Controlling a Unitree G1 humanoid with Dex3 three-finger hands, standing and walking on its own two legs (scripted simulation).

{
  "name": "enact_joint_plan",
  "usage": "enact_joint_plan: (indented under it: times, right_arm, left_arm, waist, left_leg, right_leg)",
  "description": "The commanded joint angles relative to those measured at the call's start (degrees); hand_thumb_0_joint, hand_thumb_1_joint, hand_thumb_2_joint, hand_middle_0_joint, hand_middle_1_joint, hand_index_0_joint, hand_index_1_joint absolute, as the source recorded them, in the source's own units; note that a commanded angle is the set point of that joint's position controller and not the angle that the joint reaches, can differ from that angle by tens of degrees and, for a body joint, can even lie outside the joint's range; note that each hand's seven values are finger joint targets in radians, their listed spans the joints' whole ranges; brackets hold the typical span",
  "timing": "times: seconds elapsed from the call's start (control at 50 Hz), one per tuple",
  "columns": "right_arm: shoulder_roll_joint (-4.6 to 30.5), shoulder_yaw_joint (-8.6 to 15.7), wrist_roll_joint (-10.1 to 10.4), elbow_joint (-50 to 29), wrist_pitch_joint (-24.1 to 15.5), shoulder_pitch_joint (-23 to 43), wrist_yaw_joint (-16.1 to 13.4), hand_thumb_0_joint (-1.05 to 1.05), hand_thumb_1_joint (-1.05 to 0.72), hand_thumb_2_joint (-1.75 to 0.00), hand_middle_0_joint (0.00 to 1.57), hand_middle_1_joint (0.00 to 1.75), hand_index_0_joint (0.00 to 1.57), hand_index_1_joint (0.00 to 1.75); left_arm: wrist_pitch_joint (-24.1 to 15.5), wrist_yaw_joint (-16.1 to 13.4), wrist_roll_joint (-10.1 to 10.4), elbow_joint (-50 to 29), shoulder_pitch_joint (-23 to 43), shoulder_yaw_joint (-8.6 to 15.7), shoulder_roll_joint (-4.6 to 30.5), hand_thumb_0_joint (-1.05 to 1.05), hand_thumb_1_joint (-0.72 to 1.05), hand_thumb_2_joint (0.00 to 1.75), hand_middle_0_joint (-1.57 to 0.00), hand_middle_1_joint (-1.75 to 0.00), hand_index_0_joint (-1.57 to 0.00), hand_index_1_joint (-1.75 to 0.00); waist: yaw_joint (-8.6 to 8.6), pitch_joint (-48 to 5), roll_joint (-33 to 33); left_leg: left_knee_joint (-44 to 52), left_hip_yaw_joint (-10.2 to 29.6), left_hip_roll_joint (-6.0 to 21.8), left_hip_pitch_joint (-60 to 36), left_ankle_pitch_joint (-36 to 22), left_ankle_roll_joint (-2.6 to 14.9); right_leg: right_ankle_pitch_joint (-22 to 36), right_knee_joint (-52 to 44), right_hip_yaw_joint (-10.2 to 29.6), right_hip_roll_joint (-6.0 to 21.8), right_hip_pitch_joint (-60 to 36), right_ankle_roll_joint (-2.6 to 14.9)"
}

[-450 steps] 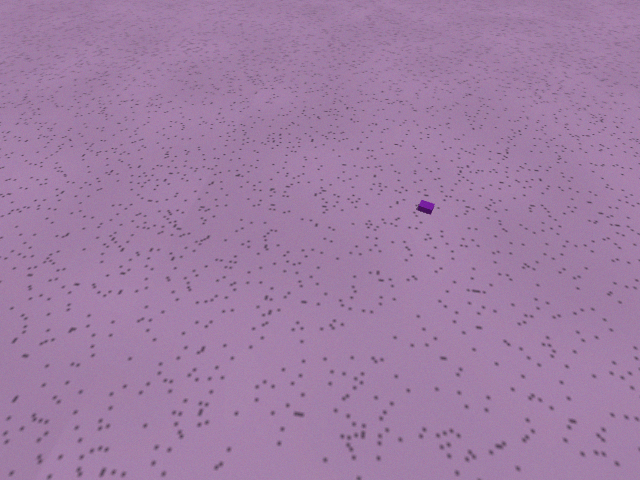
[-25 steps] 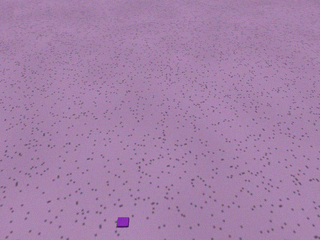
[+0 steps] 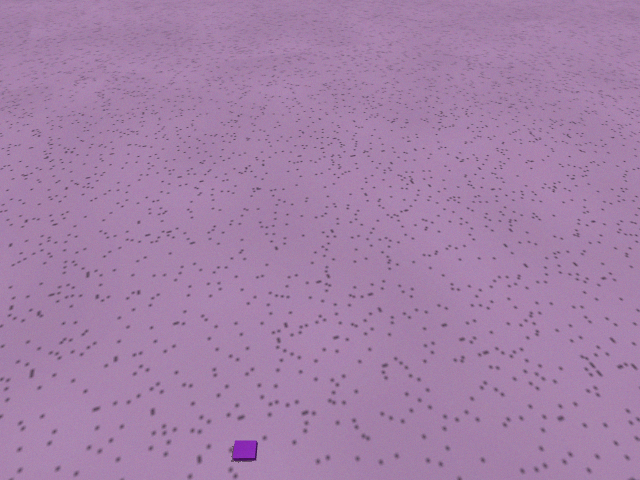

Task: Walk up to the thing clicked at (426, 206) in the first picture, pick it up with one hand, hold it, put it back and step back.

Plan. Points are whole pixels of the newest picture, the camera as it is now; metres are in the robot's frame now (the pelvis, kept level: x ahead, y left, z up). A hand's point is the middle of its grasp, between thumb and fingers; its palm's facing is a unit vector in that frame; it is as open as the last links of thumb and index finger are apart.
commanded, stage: stand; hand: left
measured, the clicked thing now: (245, 450) +0.36 +0.23 -0.77
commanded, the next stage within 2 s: walk up in 1.74 s
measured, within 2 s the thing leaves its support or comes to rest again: neither
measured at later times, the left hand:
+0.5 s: hand out of the picture +0.06 +0.26 -0.16, palm faces -0.03 -0.94 -0.35, open 7.4 cm
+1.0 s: hand out of the picture +0.07 +0.25 -0.16, palm faces -0.03 -0.94 -0.35, open 7.4 cm
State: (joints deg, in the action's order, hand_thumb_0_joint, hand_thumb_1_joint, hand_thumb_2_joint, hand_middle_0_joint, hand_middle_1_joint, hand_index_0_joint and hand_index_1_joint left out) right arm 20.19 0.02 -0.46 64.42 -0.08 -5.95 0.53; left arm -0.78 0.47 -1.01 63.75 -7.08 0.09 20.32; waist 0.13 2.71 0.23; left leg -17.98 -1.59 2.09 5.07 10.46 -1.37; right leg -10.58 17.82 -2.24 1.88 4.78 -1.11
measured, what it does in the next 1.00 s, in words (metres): stands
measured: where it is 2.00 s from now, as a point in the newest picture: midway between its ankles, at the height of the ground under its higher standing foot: outside the picture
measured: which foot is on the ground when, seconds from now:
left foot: down 0.00-1.00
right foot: down 0.00-1.00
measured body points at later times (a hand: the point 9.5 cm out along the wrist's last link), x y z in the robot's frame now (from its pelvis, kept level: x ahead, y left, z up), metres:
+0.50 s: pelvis -0.01 +0.00 +0.00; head +0.00 +0.00 +0.45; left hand +0.06 +0.30 -0.13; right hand +0.06 -0.30 -0.14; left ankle -0.01 +0.13 -0.75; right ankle -0.01 -0.13 -0.75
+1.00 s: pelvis +0.00 +0.00 +0.00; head +0.01 +0.00 +0.45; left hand +0.07 +0.30 -0.13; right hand +0.07 -0.30 -0.13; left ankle -0.01 +0.13 -0.75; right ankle -0.01 -0.13 -0.75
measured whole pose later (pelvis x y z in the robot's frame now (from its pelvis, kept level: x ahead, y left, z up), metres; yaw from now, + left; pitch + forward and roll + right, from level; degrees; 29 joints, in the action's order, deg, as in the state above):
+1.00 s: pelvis +0.00 +0.00 +0.00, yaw +0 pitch -2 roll +0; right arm 20.3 0.0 -0.5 64.8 0.0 -6.4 0.7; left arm -0.8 0.5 -1.0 63.8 -7.2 -0.1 20.2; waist 0.0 3.1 0.2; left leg -18.1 -1.5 2.1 5.8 10.2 -1.4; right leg -10.5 18.2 -2.3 1.9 5.6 -1.1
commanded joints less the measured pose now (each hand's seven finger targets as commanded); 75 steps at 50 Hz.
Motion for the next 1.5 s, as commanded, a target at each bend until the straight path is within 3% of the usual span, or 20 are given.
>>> enact_joint_plan:
  times: [0.0,0.14,0.42,0.54,0.72,0.94,1.02,1.06,1.26,1.36,1.48]
  right_arm:
    - [12.17,2.48,-0.11,-3.51,-1.40,2.00,-0.98,0.00,-0.90,-0.90,0.20,0.30,0.20,0.30]
    - [11.89,2.26,-0.20,-3.35,-1.43,1.18,-0.93,0.00,-0.90,-0.90,0.20,0.30,0.20,0.30]
    - [12.18,2.38,-0.17,-3.26,-1.54,1.54,-0.91,0.00,-0.90,-0.90,0.20,0.30,0.20,0.30]
    - [12.07,2.42,-0.17,-3.16,-1.37,1.39,-0.85,0.00,-0.90,-0.90,0.20,0.30,0.20,0.30]
    - [12.36,2.36,-0.21,-3.08,-1.52,0.98,-0.79,0.00,-0.90,-0.90,0.20,0.30,0.20,0.30]
    - [12.19,2.41,-0.13,-3.09,-1.37,1.43,-0.81,0.00,-0.90,-0.90,0.20,0.30,0.20,0.30]
    - [12.31,2.40,-0.15,-3.33,-1.48,1.38,-0.84,0.00,-0.90,-0.90,0.20,0.30,0.20,0.30]
    - [12.00,2.18,-0.20,-3.08,-1.45,0.97,-0.87,0.00,-0.90,-0.90,0.20,0.30,0.20,0.30]
    - [12.25,2.28,-0.09,-3.47,-1.53,1.20,-0.94,0.00,-0.90,-0.90,0.20,0.30,0.20,0.30]
    - [11.99,2.23,-0.13,-3.43,-1.42,1.32,-0.92,0.00,-0.90,-0.90,0.20,0.30,0.20,0.30]
    - [12.01,2.35,-0.10,-3.40,-1.55,1.61,-0.90,0.00,-0.90,-0.90,0.20,0.30,0.20,0.30]
  left_arm:
    - [-1.01,-1.11,0.31,-3.07,2.15,2.44,12.50,0.00,0.90,0.90,-0.20,-0.30,-0.20,-0.30]
    - [-0.83,-0.92,0.30,-2.93,2.18,2.43,12.41,0.00,0.90,0.90,-0.20,-0.30,-0.20,-0.30]
    - [-0.85,-0.80,0.28,-3.02,1.49,2.30,12.35,0.00,0.90,0.90,-0.20,-0.30,-0.20,-0.30]
    - [-0.79,-0.88,0.26,-2.73,1.47,2.21,12.25,0.00,0.90,0.90,-0.20,-0.30,-0.20,-0.30]
    - [-1.02,-0.90,0.34,-3.03,1.61,2.15,12.28,0.00,0.90,0.90,-0.20,-0.30,-0.20,-0.30]
    - [-1.00,-0.95,0.33,-2.91,1.54,2.12,12.18,0.00,0.90,0.90,-0.20,-0.30,-0.20,-0.30]
    - [-1.09,-1.03,0.20,-3.10,2.08,2.21,12.29,0.00,0.90,0.90,-0.20,-0.30,-0.20,-0.30]
    - [-0.94,-1.02,0.46,-2.94,2.21,2.16,12.16,0.00,0.90,0.90,-0.20,-0.30,-0.20,-0.30]
    - [-1.01,-0.96,0.32,-2.96,1.73,2.18,12.07,0.00,0.90,0.90,-0.20,-0.30,-0.20,-0.30]
    - [-0.86,-1.01,0.35,-2.84,2.17,2.29,12.26,0.00,0.90,0.90,-0.20,-0.30,-0.20,-0.30]
    - [-1.01,-0.94,0.44,-2.88,1.84,2.20,12.27,0.00,0.90,0.90,-0.20,-0.30,-0.20,-0.30]
  waist:
    - [-0.09,-3.72,-0.34]
    - [-0.23,-2.89,-0.14]
    - [0.13,-4.13,0.19]
    - [-0.03,-2.63,-0.70]
    - [-0.07,-3.83,-0.26]
    - [0.05,-3.88,-0.51]
    - [-0.22,-5.27,-0.14]
    - [-0.23,-3.44,-0.23]
    - [-0.01,-4.60,-0.32]
    - [-0.10,-2.75,-0.49]
    - [-0.04,-4.62,-0.69]
  left_leg:
    - [2.38,4.69,6.17,-0.90,-9.12,2.18]
    - [3.39,4.88,6.04,0.68,-6.15,2.21]
    - [2.93,4.97,6.06,0.02,-7.01,2.33]
    - [3.35,5.20,5.76,0.75,-4.78,2.15]
    - [2.64,5.15,6.01,0.12,-7.37,2.21]
    - [2.56,5.10,6.00,-0.35,-7.49,2.04]
    - [1.74,4.77,6.17,-0.97,-9.73,2.26]
    - [2.71,4.96,5.98,0.48,-9.05,1.93]
    - [1.97,4.75,6.19,-0.71,-10.33,2.31]
    - [3.00,5.14,5.94,0.49,-8.33,2.00]
    - [2.33,5.12,6.22,-1.25,-9.83,2.18]
  right_leg:
    - [9.56,-2.60,4.89,6.34,0.44,1.87]
    - [6.43,-2.86,5.23,6.30,0.32,1.84]
    - [7.35,-2.41,5.37,6.45,0.41,2.01]
    - [4.63,-2.89,5.08,6.14,1.70,1.90]
    - [7.99,-2.46,5.49,6.40,0.66,1.86]
    - [7.42,-2.62,5.17,6.34,1.08,1.97]
    - [10.99,-2.06,5.28,6.71,-0.16,1.94]
    - [8.96,-2.22,5.07,6.33,0.33,1.81]
    - [10.58,-1.99,4.89,6.57,-0.28,1.86]
    - [7.51,-2.43,4.73,6.23,0.81,1.82]
    - [8.91,-2.26,4.87,6.43,0.45,1.95]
